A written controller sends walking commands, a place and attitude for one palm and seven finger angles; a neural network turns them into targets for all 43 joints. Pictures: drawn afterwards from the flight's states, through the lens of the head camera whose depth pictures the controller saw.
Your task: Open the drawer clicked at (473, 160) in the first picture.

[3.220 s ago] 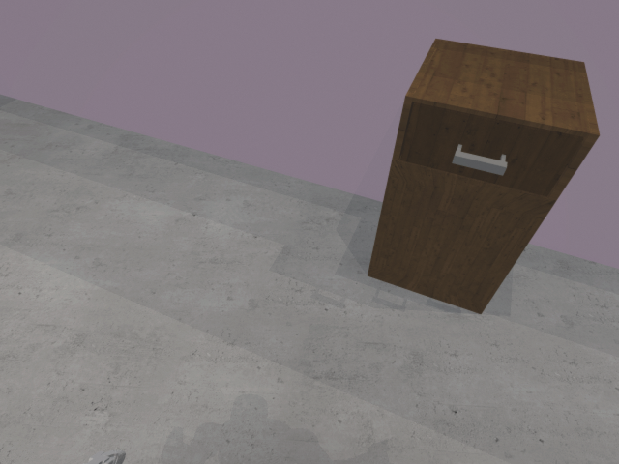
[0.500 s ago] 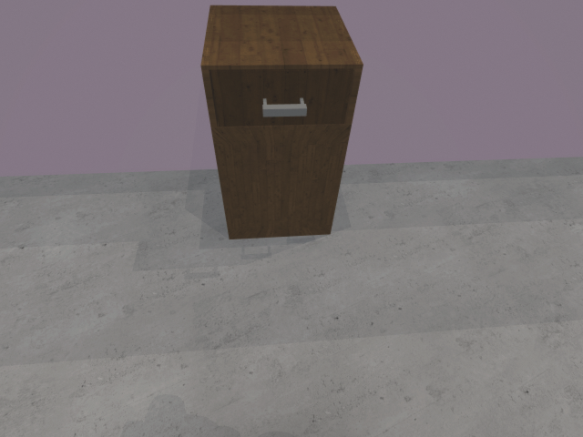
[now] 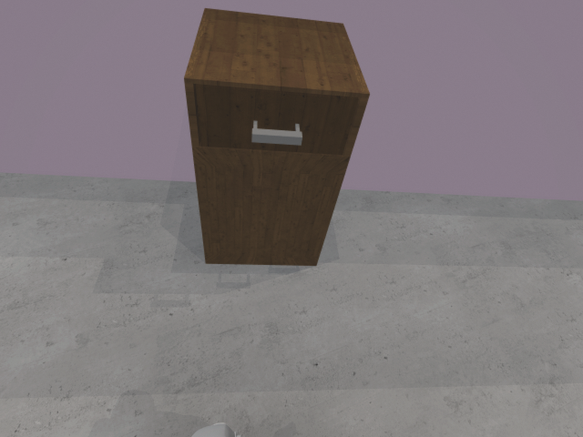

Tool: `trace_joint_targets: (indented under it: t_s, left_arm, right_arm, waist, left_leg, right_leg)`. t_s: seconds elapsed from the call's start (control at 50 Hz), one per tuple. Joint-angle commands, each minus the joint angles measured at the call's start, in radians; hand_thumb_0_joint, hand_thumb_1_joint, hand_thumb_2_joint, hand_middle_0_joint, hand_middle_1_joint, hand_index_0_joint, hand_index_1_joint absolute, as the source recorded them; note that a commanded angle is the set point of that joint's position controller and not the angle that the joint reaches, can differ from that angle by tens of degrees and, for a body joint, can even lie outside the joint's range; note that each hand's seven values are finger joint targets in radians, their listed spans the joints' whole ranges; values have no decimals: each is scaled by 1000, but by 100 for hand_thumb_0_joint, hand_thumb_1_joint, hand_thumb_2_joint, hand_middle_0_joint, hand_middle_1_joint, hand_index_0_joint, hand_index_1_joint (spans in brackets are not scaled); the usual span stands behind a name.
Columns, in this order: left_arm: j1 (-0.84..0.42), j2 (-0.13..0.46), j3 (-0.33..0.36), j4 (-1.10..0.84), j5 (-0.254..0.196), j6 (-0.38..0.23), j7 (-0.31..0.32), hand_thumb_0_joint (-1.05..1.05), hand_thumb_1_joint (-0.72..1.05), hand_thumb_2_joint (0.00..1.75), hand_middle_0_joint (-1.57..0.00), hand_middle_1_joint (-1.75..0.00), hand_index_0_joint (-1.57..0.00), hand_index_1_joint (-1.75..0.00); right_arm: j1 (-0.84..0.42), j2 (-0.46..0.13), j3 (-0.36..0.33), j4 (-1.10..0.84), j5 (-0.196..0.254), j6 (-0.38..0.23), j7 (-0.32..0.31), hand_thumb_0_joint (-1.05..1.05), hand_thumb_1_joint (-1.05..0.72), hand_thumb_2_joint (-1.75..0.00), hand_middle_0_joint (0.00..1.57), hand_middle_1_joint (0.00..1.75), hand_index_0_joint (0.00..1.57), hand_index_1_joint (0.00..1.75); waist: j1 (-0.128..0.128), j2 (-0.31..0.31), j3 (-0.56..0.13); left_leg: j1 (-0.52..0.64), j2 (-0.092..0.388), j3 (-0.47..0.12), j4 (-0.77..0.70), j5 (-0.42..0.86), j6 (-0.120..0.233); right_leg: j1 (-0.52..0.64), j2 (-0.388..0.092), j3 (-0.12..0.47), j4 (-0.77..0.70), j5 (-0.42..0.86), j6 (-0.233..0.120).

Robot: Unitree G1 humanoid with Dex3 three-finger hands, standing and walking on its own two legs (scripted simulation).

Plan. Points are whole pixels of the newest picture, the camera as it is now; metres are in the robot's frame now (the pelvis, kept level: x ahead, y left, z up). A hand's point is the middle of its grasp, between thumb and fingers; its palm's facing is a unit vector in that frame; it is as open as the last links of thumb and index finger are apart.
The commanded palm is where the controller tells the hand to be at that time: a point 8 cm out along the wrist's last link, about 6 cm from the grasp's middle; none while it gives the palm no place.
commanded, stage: take the last steps up to it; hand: left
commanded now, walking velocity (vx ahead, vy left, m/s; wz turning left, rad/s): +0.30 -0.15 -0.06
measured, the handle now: (276, 131) +0.82 +0.09 -0.07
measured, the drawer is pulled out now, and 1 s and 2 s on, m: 0.00 0.00 0.00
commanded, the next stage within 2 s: come to a stop and stand still in 0.62 s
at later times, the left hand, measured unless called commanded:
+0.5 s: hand (230, 368) +0.25 +0.11 -0.15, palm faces -0.06 -0.98 -0.18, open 7.3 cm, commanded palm none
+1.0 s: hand (287, 334) +0.33 +0.01 -0.17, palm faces +0.08 -0.99 -0.14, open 7.3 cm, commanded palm none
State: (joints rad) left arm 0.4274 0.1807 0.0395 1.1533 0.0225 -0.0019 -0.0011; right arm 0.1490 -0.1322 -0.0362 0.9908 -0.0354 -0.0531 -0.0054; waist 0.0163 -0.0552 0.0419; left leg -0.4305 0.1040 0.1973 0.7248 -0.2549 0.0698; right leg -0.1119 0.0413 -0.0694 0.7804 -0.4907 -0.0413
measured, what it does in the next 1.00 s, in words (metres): walks ahead: right foot, then left foot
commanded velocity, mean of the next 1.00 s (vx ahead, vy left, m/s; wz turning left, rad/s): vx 0.07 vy -0.06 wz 0.01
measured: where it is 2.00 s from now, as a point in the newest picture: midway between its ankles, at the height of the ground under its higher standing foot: (318, 433)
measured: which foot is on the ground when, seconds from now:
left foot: down 0.00-0.52, up 0.54-0.86, down 0.88-1.00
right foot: up 0.00-0.50, down 0.52-0.92, up 0.94-1.00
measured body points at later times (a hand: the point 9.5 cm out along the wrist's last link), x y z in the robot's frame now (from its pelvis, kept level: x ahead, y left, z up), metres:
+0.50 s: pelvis +0.19 -0.08 +0.02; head +0.22 -0.08 +0.47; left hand +0.26 +0.16 -0.14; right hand +0.07 -0.28 -0.13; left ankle +0.08 +0.07 -0.71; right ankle +0.26 -0.21 -0.71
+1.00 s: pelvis +0.34 -0.14 +0.02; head +0.36 -0.12 +0.46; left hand +0.33 +0.07 -0.15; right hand +0.46 -0.35 -0.12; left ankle +0.40 -0.04 -0.71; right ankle +0.27 -0.23 -0.67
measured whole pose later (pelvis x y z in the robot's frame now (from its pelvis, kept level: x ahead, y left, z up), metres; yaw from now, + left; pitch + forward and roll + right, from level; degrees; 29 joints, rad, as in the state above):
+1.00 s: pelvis +0.34 -0.14 +0.02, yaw -1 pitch -1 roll +0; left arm 0.28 0.11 0.03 1.08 0.01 0.03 0.05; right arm 0.08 -0.13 -0.02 0.98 -0.01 0.01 -0.04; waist 0.04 -0.03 0.08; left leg -0.33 0.04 0.14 0.56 -0.21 0.05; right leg -0.30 0.00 -0.08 0.93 -0.58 0.00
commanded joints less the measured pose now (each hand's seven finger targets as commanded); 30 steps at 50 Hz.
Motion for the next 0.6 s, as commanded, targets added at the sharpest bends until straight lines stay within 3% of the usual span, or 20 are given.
trace_joint_targets:
  t_s: [0.0, 0.02, 0.04, 0.06, 0.1, 0.12, 0.18, 0.26, 0.3, 0.36, 0.4, 0.42, 0.44, 0.46, 0.48, 0.5, 0.52, 0.54, 0.56, 0.58]
  left_arm:
    - [-91, 94, 26, -111, 9, -18, -9, 0, 90, 90, -20, -30, -20, -30]
    - [-91, 74, 28, -110, 14, -13, -18, 0, 90, 90, -20, -30, -20, -30]
    - [-62, 48, 28, -100, 18, -4, -22, 0, 90, 90, -20, -30, -20, -30]
    - [-13, 31, 25, -81, 18, 2, -23, 0, 90, 90, -20, -30, -20, -30]
    - [40, 3, 30, -68, 18, 20, -20, 0, 90, 90, -20, -30, -20, -30]
    - [42, 1, 32, -70, 18, 25, -21, 0, 90, 90, -20, -30, -20, -30]
    - [-10, 8, 39, -94, 18, 26, -27, 0, 90, 90, -20, -30, -20, -30]
    - [-139, 25, 41, -143, 15, 21, -38, 0, 90, 90, -20, -30, -20, -30]
    - [-219, 19, 35, -167, 15, 15, -43, 0, 90, 90, -20, -30, -20, -30]
    - [-293, 16, 29, -188, 7, 0, -42, 0, 90, 90, -20, -30, -20, -30]
    - [-284, 19, 32, -183, 5, -11, -42, 0, 90, 90, -20, -30, -20, -30]
    - [-253, 25, 35, -175, 4, -18, -41, 0, 90, 90, -20, -30, -20, -30]
    - [-194, 39, 39, -155, 4, -25, -39, 0, 90, 90, -20, -30, -20, -30]
    - [-86, 69, 45, -116, 6, -35, -33, 0, 90, 90, -20, -30, -20, -30]
    - [46, 128, 59, -70, 11, -48, -25, 0, 90, 90, -20, -30, -20, -30]
    - [152, 238, 84, -41, 13, -60, -9, 0, 90, 90, -20, -30, -20, -30]
    - [176, 253, 75, -32, -4, -57, 1, 0, 90, 90, -20, -30, -20, -30]
    - [83, 227, 76, -46, -2, -56, 9, 0, 90, 90, -20, -30, -20, -30]
    - [-4, 162, 64, -60, -4, -52, 14, 0, 90, 90, -20, -30, -20, -30]
    - [-73, 115, 48, -83, -3, -52, 19, 0, 90, 90, -20, -30, -20, -30]
  right_arm:
    - [289, -238, -58, 62, 11, 5, -42, 0, -90, -90, 20, 30, 20, 30]
    - [217, -195, -41, 37, 9, -3, -40, 0, -90, -90, 20, 30, 20, 30]
    - [184, -159, -31, 33, 9, -11, -37, 0, -90, -90, 20, 30, 20, 30]
    - [162, -137, -28, 39, 11, -18, -36, 0, -90, -90, 20, 30, 20, 30]
    - [164, -118, -31, 34, 11, -21, -32, 0, -90, -90, 20, 30, 20, 30]
    - [162, -122, -33, 33, 13, -21, -31, 0, -90, -90, 20, 30, 20, 30]
    - [206, -133, -38, 45, 15, -20, -29, 0, -90, -90, 20, 30, 20, 30]
    - [283, -149, -49, 73, 12, -19, -29, 0, -90, -90, 20, 30, 20, 30]
    - [317, -152, -53, 86, 7, -17, -28, 0, -90, -90, 20, 30, 20, 30]
    - [339, -156, -58, 100, 0, -9, -21, 0, -90, -90, 20, 30, 20, 30]
    - [329, -166, -61, 100, -4, -5, -21, 0, -90, -90, 20, 30, 20, 30]
    - [311, -175, -64, 100, -5, -3, -21, 0, -90, -90, 20, 30, 20, 30]
    - [297, -179, -67, 101, -2, 0, -20, 0, -90, -90, 20, 30, 20, 30]
    - [296, -173, -66, 105, 2, 3, -16, 0, -90, -90, 20, 30, 20, 30]
    - [306, -145, -60, 109, 11, 2, -8, 0, -90, -90, 20, 30, 20, 30]
    - [327, -57, -34, 81, 22, 0, -3, 0, -90, -90, 20, 30, 20, 30]
    - [264, -74, -25, 43, 24, 8, -6, 0, -90, -90, 20, 30, 20, 30]
    - [264, -66, -33, 49, 28, 11, -5, 0, -90, -90, 20, 30, 20, 30]
    - [227, -64, -39, 50, 24, 15, -3, 0, -90, -90, 20, 30, 20, 30]
    - [202, -68, -36, 52, 18, 16, -3, 0, -90, -90, 20, 30, 20, 30]
  waist:
    - [-110, 193, 23]
    - [-67, 127, 89]
    - [-35, 125, 114]
    - [-7, 132, 85]
    - [10, 172, 60]
    - [13, 184, 62]
    - [1, 184, 80]
    - [-37, 180, 91]
    - [-62, 180, 98]
    - [-88, 214, 110]
    - [-82, 227, 91]
    - [-65, 239, 64]
    - [-35, 220, 26]
    - [14, 142, -44]
    - [72, 13, -128]
    - [94, -300, -222]
    - [97, -247, -240]
    - [65, -233, -200]
    - [44, -196, -140]
    - [19, -127, -60]
  left_leg:
    - [308, 403, -619, -549, -176, 73]
    - [209, 362, -526, -565, -192, 47]
    - [135, 316, -419, -571, -168, 15]
    - [137, 276, -328, -552, -104, -8]
    - [97, 219, -197, -550, -75, -24]
    - [92, 209, -164, -556, -83, -20]
    - [135, 197, -143, -575, -76, -8]
    - [270, 222, -174, -584, -45, 46]
    - [319, 231, -161, -572, 1, 65]
    - [321, 238, -144, -540, 55, 64]
    - [309, 240, -134, -501, 83, 53]
    - [321, 241, -127, -460, 106, 43]
    - [310, 225, -109, -384, 152, 23]
    - [284, 180, -67, -236, 227, -6]
    - [152, 122, -5, -9, 174, -37]
    - [-112, -17, 23, 306, -301, -71]
    - [-181, -48, -112, 483, -379, -52]
    - [-195, -7, -161, 565, -298, -42]
    - [-195, 22, -163, 590, -221, -42]
    - [-197, 50, -173, 569, -165, -46]
  right_leg:
    - [-516, -99, 133, 569, 97, 2]
    - [-502, -124, 132, 551, 163, 15]
    - [-465, -134, 122, 522, 210, 25]
    - [-440, -134, 110, 499, 250, 37]
    - [-412, -130, 91, 478, 310, 55]
    - [-429, -138, 84, 469, 339, 64]
    - [-511, -154, 73, 429, 408, 82]
    - [-602, -188, 46, 260, 405, 96]
    - [-588, -198, 19, 118, 368, 96]
    - [-499, -181, -22, -64, 301, 83]
    - [-412, -153, -43, -142, 275, 66]
    - [-353, -137, -56, -185, 263, 55]
    - [-248, -114, -74, -248, 281, 42]
    - [-89, -77, -98, -315, 309, 30]
    - [137, -152, -8, -347, 287, 1]
    - [346, -409, 349, -420, 322, -80]
    - [320, -453, 442, -485, 405, -118]
    - [241, -434, 371, -500, 340, -126]
    - [145, -402, 323, -521, 292, -115]
    - [57, -378, 247, -517, 327, -115]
